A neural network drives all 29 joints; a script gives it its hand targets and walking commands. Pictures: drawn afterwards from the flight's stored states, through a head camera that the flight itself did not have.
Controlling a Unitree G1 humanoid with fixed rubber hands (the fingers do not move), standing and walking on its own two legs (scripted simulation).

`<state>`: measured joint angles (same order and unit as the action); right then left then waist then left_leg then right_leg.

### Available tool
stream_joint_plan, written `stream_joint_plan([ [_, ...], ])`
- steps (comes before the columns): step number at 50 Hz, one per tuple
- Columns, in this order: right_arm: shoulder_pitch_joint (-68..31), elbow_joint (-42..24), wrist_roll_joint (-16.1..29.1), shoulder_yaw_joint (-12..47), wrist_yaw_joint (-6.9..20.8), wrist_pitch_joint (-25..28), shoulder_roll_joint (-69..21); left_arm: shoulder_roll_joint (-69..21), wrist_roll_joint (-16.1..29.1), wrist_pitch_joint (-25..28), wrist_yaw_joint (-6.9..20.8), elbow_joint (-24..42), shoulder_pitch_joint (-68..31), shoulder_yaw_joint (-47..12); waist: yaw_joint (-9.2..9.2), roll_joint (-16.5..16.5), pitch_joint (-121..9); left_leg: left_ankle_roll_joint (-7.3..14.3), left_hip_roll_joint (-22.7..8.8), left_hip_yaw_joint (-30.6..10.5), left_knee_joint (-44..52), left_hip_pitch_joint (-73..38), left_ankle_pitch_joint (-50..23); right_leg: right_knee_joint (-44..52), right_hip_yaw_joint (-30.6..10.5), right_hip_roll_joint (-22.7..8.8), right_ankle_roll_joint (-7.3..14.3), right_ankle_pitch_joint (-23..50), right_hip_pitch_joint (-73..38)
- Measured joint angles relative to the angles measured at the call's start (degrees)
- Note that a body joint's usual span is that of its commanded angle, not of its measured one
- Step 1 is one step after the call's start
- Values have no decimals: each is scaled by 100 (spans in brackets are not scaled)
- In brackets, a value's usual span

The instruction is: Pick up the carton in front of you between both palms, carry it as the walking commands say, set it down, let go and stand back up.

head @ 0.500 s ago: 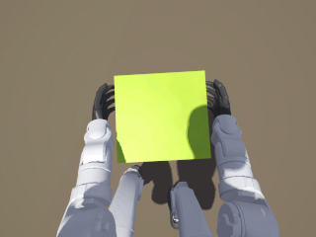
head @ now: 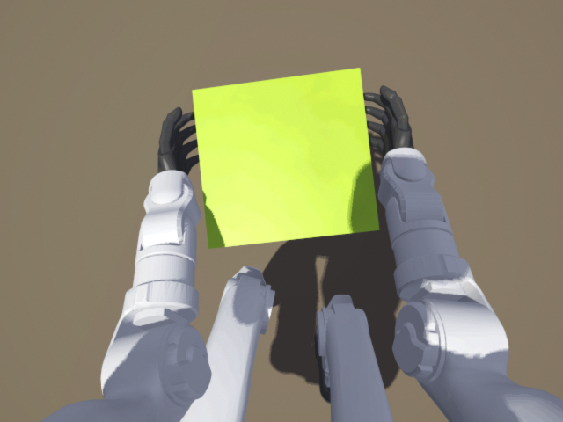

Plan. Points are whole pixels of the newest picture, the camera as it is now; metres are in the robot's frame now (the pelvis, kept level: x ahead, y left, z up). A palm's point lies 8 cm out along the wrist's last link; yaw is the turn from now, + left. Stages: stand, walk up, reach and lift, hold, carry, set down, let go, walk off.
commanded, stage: set down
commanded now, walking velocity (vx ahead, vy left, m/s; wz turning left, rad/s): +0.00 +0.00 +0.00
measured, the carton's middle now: (287, 172) +0.45 +0.07 -0.17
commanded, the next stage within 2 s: none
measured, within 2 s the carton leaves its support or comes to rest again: rests again in 1.46 s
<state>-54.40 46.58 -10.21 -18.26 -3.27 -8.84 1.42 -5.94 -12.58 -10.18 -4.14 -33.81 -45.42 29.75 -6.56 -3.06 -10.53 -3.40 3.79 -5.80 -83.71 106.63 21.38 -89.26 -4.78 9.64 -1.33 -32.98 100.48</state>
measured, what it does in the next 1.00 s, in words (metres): lowers itself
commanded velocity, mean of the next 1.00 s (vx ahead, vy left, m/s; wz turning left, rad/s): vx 0.00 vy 0.00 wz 0.00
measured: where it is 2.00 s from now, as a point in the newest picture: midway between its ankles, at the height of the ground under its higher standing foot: (284, 351)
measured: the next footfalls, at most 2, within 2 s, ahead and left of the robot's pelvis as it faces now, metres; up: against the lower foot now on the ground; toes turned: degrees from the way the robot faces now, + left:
none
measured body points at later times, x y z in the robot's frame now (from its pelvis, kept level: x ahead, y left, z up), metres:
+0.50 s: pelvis -0.03 +0.00 -0.11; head +0.29 +0.02 +0.20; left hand +0.41 +0.25 -0.25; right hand +0.53 -0.03 -0.24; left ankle +0.12 +0.13 -0.53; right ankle +0.05 -0.11 -0.53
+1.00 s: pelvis -0.03 -0.01 -0.15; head +0.33 +0.00 +0.12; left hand +0.42 +0.25 -0.32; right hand +0.55 -0.02 -0.32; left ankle +0.12 +0.13 -0.53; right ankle +0.05 -0.11 -0.53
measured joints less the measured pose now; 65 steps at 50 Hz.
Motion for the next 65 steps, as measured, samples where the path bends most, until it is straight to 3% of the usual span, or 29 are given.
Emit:
stream_joint_plan([
  [6,-392,91,235,415,-119,4,196,145,412,-8,-82,146,-154,-58,-104,-21,99,-41,39,9,-496,711,45,-535,0,63,-57,-77,721],
  [13,-1065,474,296,592,-167,-145,396,277,545,-110,-150,20,-538,64,-221,-30,434,-119,122,-22,-1132,1317,90,-1232,72,105,-76,-189,1328],
  [23,-2165,1132,241,693,-214,-269,654,445,456,-238,-140,-232,-1269,382,-287,-27,967,-245,169,-62,-1890,2008,66,-2056,169,212,-107,-203,2056],
  [26,-2373,1300,246,795,-235,-342,767,406,288,-316,-143,-379,-1461,521,-369,-39,1106,-255,150,-50,-2050,2175,64,-2227,168,260,-129,-188,2245],
  [32,-2831,1521,458,1138,-306,-340,897,513,456,-345,-183,-368,-1657,541,-456,-126,1461,-297,93,11,-2312,2460,57,-2550,139,351,-141,-147,2604],
  [37,-3356,1886,372,1270,-402,-315,960,734,456,-354,-138,-626,-2026,587,-584,-74,1961,-306,-29,62,-2583,2495,107,-2819,146,443,-138,-139,2692],
  [43,-3292,1891,569,1717,-372,-337,1146,652,680,-339,-176,-716,-2047,635,-634,81,1952,-229,-91,233,-2740,2586,204,-3038,38,427,-174,-256,2795],
  [50,-3450,2292,367,1424,-349,-247,1090,738,495,-255,24,-1012,-2061,662,-598,-49,1881,-261,-157,207,-2727,2637,266,-3008,119,387,-67,-262,2882],
  [65,-3561,2582,660,1804,-372,-21,1220,951,598,-46,118,-1465,-2321,582,-653,-104,2288,-299,-298,247,-2959,2540,365,-3283,266,266,129,-315,2867],
])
